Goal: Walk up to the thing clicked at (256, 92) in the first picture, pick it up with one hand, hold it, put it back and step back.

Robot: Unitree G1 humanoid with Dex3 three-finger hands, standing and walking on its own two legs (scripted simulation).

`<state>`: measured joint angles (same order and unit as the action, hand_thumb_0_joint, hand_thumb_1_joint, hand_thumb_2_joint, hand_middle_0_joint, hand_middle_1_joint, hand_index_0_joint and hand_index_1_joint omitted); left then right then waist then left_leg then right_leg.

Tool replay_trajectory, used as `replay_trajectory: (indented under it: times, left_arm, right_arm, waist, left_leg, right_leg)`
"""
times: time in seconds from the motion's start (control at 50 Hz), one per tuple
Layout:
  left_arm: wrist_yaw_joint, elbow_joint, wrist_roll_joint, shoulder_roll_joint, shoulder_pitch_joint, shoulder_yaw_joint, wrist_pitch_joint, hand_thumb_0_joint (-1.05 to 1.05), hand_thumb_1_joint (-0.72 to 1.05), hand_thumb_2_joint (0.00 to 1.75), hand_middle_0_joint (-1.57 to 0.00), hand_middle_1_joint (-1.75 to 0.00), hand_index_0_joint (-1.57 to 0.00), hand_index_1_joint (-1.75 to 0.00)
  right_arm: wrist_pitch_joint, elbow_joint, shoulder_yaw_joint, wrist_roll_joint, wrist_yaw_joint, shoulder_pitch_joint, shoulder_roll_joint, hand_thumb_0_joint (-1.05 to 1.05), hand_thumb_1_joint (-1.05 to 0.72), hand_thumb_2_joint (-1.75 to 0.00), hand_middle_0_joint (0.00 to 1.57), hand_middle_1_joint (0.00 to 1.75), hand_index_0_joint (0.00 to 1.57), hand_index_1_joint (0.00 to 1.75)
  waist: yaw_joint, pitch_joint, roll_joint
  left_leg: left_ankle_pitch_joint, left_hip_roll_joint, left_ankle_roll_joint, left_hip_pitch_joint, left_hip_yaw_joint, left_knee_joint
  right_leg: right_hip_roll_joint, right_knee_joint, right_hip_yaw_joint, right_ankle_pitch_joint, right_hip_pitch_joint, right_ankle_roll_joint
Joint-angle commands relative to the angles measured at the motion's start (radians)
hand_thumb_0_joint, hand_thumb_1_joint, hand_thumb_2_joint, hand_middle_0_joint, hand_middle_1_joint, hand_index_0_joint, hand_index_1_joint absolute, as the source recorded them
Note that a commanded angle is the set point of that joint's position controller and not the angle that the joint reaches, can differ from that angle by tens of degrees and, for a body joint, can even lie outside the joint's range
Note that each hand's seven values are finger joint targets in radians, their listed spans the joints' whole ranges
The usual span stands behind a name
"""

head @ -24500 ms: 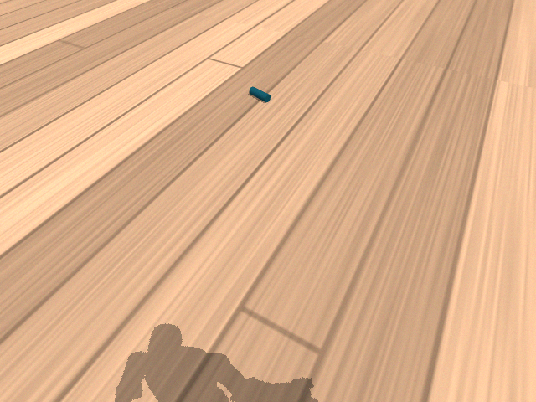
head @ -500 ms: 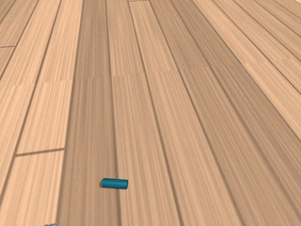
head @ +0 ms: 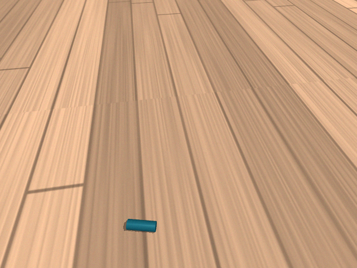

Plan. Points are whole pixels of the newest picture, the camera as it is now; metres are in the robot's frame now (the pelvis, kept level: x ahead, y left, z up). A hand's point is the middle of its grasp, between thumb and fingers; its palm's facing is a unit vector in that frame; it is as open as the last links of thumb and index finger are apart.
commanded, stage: walk up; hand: left
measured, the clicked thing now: (141, 225) +0.46 +0.23 -0.75
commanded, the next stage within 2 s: stand in 0.40 s
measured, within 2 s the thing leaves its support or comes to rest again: neither
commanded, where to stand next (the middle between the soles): +0.06 +0.02 m, yaw -3 degrees
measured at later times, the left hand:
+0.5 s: hand out of the picture +0.07 +0.25 -0.16, palm faces -0.02 -0.94 -0.33, open 7.4 cm
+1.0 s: hand out of the picture +0.12 +0.25 -0.15, palm faces -0.01 -0.94 -0.35, open 7.4 cm
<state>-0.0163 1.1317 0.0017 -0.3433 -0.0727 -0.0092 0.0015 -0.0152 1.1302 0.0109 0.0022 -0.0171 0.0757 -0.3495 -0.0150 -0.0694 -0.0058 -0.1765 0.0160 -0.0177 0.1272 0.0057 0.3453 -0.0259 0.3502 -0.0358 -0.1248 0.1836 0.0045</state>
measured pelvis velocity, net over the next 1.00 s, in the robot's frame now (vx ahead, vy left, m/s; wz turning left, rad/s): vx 0.04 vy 0.00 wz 0.01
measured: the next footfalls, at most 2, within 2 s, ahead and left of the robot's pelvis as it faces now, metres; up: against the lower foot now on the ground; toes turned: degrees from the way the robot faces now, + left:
left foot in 1.74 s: -0.03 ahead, +0.16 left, +0.00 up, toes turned +0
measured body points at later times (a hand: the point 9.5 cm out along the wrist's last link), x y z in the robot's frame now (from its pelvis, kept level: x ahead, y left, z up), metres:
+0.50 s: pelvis +0.01 +0.00 +0.00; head +0.02 +0.00 +0.45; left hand +0.07 +0.30 -0.13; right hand +0.07 -0.30 -0.14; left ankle +0.01 +0.13 -0.75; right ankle +0.04 -0.12 -0.75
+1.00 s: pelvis +0.04 +0.00 +0.00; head +0.05 -0.01 +0.45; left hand +0.12 +0.30 -0.13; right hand +0.13 -0.30 -0.13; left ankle +0.01 +0.13 -0.75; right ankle +0.04 -0.12 -0.75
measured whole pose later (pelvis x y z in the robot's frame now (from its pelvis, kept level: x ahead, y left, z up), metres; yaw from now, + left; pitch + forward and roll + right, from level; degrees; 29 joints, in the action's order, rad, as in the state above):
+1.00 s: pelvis +0.04 +0.00 +0.00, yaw +1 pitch -1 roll +0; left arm 0.00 1.14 0.01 -0.34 -0.09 0.00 -0.01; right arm -0.02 1.12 0.01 -0.01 -0.01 0.09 -0.36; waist -0.01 -0.04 0.01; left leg -0.21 0.02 -0.02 0.08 -0.01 0.31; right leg -0.02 0.32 -0.05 -0.17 0.13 0.01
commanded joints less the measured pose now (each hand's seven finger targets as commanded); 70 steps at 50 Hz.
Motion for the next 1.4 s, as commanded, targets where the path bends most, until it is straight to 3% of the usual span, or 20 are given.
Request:
replay_trajectory:
  times: [0.0, 0.22, 0.36, 0.38, 0.42, 0.48, 0.6, 0.72, 0.88, 1.0, 1.12, 1.2, 1.22, 1.36, 1.38]
  left_arm:
    - [0.01, -0.047, 0.0, -0.21, 0.038, -0.044, -0.022, 0.0, 0.9, 0.9, -0.2, -0.3, -0.2, -0.3]
    - [0.008, -0.042, 0.006, -0.211, 0.025, -0.051, -0.021, 0.0, 0.9, 0.9, -0.2, -0.3, -0.2, -0.3]
    - [0.009, -0.049, 0.005, -0.206, 0.021, -0.052, -0.023, 0.0, 0.9, 0.9, -0.2, -0.3, -0.2, -0.3]
    - [0.01, -0.042, 0.008, -0.217, 0.005, -0.04, -0.028, 0.0, 0.9, 0.9, -0.2, -0.3, -0.2, -0.3]
    - [0.011, -0.044, 0.013, -0.226, 0.012, -0.04, -0.028, 0.0, 0.9, 0.9, -0.2, -0.3, -0.2, -0.3]
    - [0.011, -0.046, 0.012, -0.218, 0.005, -0.036, -0.033, 0.0, 0.9, 0.9, -0.2, -0.3, -0.2, -0.3]
    - [0.015, -0.043, 0.005, -0.211, -0.01, -0.028, -0.041, 0.0, 0.9, 0.9, -0.2, -0.3, -0.2, -0.3]
    - [0.017, -0.041, 0.006, -0.217, 0.004, -0.029, -0.037, 0.0, 0.9, 0.9, -0.2, -0.3, -0.2, -0.3]
    - [0.021, -0.043, 0.005, -0.217, 0.01, -0.032, -0.038, 0.0, 0.9, 0.9, -0.2, -0.3, -0.2, -0.3]
    - [0.024, -0.043, 0.006, -0.213, 0.009, -0.033, -0.038, 0.0, 0.9, 0.9, -0.2, -0.3, -0.2, -0.3]
    - [0.024, -0.044, 0.008, -0.214, 0.024, -0.035, -0.035, 0.0, 0.9, 0.9, -0.2, -0.3, -0.2, -0.3]
    - [0.024, -0.046, 0.01, -0.216, 0.028, -0.036, -0.037, 0.0, 0.9, 0.9, -0.2, -0.3, -0.2, -0.3]
    - [0.024, -0.044, 0.008, -0.219, 0.021, -0.036, -0.035, 0.0, 0.9, 0.9, -0.2, -0.3, -0.2, -0.3]
    - [0.024, -0.046, 0.008, -0.22, 0.02, -0.035, -0.035, 0.0, 0.9, 0.9, -0.2, -0.3, -0.2, -0.3]
    - [0.029, -0.077, -0.013, -0.282, 0.04, -0.075, -0.019, 0.0, 0.9, 0.9, -0.2, -0.3, -0.2, -0.3]
  right_arm:
    - [-0.017, -0.05, -0.045, -0.003, 0.018, -0.051, -0.216, 0.0, -0.9, -0.9, 0.2, 0.3, 0.2, 0.3]
    - [-0.016, -0.041, -0.048, -0.006, 0.016, -0.026, -0.214, 0.0, -0.9, -0.9, 0.2, 0.3, 0.2, 0.3]
    - [-0.016, -0.041, -0.049, -0.003, 0.018, -0.013, -0.212, 0.0, -0.9, -0.9, 0.2, 0.3, 0.2, 0.3]
    - [-0.014, -0.041, -0.046, -0.018, 0.016, -0.004, -0.205, 0.0, -0.9, -0.9, 0.2, 0.3, 0.2, 0.3]
    - [-0.012, -0.045, -0.048, -0.019, 0.015, -0.007, -0.208, 0.0, -0.9, -0.9, 0.2, 0.3, 0.2, 0.3]
    - [-0.017, -0.044, -0.048, -0.018, 0.015, 0.008, -0.219, 0.0, -0.9, -0.9, 0.2, 0.3, 0.2, 0.3]
    - [-0.023, -0.046, -0.046, -0.012, 0.018, 0.003, -0.221, 0.0, -0.9, -0.9, 0.2, 0.3, 0.2, 0.3]
    - [-0.019, -0.048, -0.042, -0.014, 0.022, 0.01, -0.213, 0.0, -0.9, -0.9, 0.2, 0.3, 0.2, 0.3]
    - [-0.021, -0.053, -0.043, -0.011, 0.028, 0.0, -0.217, 0.0, -0.9, -0.9, 0.2, 0.3, 0.2, 0.3]
    - [-0.016, -0.061, -0.044, -0.011, 0.029, -0.012, -0.215, 0.0, -0.9, -0.9, 0.2, 0.3, 0.2, 0.3]
    - [-0.013, -0.064, -0.046, -0.012, 0.029, -0.018, -0.214, 0.0, -0.9, -0.9, 0.2, 0.3, 0.2, 0.3]
    - [-0.016, -0.065, -0.044, -0.012, 0.028, -0.006, -0.208, 0.0, -0.9, -0.9, 0.2, 0.3, 0.2, 0.3]
    - [-0.016, -0.064, -0.045, -0.011, 0.028, -0.011, -0.212, 0.0, -0.9, -0.9, 0.2, 0.3, 0.2, 0.3]
    - [-0.016, -0.066, -0.045, -0.012, 0.028, -0.012, -0.214, 0.0, -0.9, -0.9, 0.2, 0.3, 0.2, 0.3]
    - [0.005, -0.073, -0.069, -0.002, 0.026, -0.027, -0.269, 0.0, -0.9, -0.9, 0.2, 0.3, 0.2, 0.3]
  waist:
    - [0.004, 0.096, 0.002]
    - [0.008, 0.078, 0.007]
    - [0.011, 0.102, -0.002]
    - [0.009, 0.123, 0.01]
    - [0.012, 0.085, 0.001]
    - [0.011, 0.084, 0.021]
    - [0.006, 0.119, 0.009]
    - [0.014, 0.106, 0.007]
    - [0.016, 0.148, 0.006]
    - [0.011, 0.138, 0.012]
    - [0.012, 0.112, 0.018]
    - [0.017, 0.118, 0.011]
    - [0.011, 0.109, 0.02]
    - [0.009, 0.116, 0.015]
    - [0.008, -0.019, -0.003]
  left_leg:
    - [0.003, 0.118, 0.038, 0.032, -0.098, -0.092]
    - [-0.06, 0.111, 0.039, 0.046, -0.101, -0.091]
    - [-0.007, 0.113, 0.039, 0.038, -0.098, -0.077]
    - [-0.081, 0.11, 0.037, 0.047, -0.096, -0.089]
    - [-0.14, 0.105, 0.039, 0.068, -0.1, -0.091]
    - [-0.103, 0.117, 0.039, 0.088, -0.111, -0.108]
    - [0.115, 0.123, 0.035, 0.007, -0.101, -0.071]
    - [0.115, 0.119, 0.026, 0.017, -0.095, -0.081]
    - [0.269, 0.13, 0.027, -0.048, -0.085, -0.056]
    - [0.259, 0.129, 0.026, -0.049, -0.08, -0.061]
    - [0.176, 0.127, 0.027, -0.024, -0.081, -0.078]
    - [0.199, 0.127, 0.027, -0.028, -0.079, -0.081]
    - [0.167, 0.124, 0.024, -0.035, -0.083, -0.088]
    - [0.156, 0.128, 0.029, -0.033, -0.085, -0.088]
    - [0.32, 0.103, 0.047, 0.055, -0.09, 0.009]
  right_leg:
    - [-0.108, -0.081, 0.116, 0.002, -0.066, -0.022]
    - [-0.104, -0.099, 0.134, -0.097, -0.022, -0.022]
    - [-0.108, -0.084, 0.13, -0.023, -0.049, -0.025]
    - [-0.112, -0.099, 0.133, -0.113, -0.067, -0.021]
    - [-0.111, -0.105, 0.141, -0.184, -0.027, -0.022]
    - [-0.107, -0.074, 0.126, -0.097, -0.059, -0.023]
    - [-0.116, -0.054, 0.111, 0.097, -0.087, -0.02]
    - [-0.113, -0.057, 0.1, 0.099, -0.101, -0.014]
    - [-0.123, -0.038, 0.093, 0.249, -0.139, -0.017]
    - [-0.121, -0.048, 0.085, 0.247, -0.145, -0.015]
    - [-0.12, -0.069, 0.092, 0.176, -0.141, -0.016]
    - [-0.121, -0.064, 0.092, 0.195, -0.143, -0.019]
    - [-0.117, -0.07, 0.091, 0.156, -0.126, -0.018]
    - [-0.118, -0.067, 0.092, 0.141, -0.13, -0.022]
    - [-0.111, 0.021, 0.099, 0.344, -0.046, -0.027]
